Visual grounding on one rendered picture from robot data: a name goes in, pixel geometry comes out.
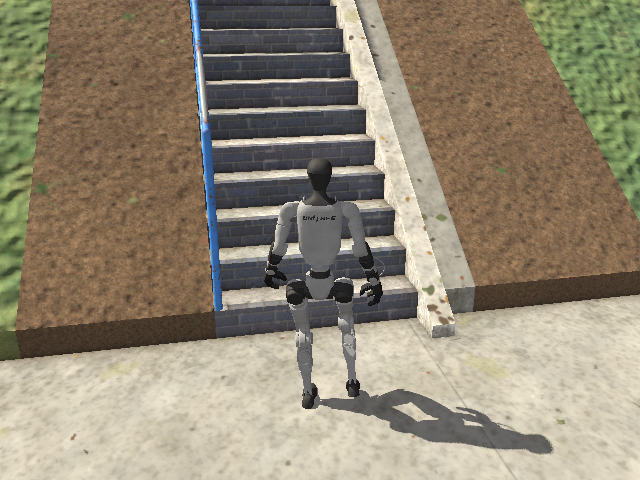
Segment stairs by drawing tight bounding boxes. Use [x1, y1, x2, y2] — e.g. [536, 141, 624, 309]
[189, 0, 418, 339]

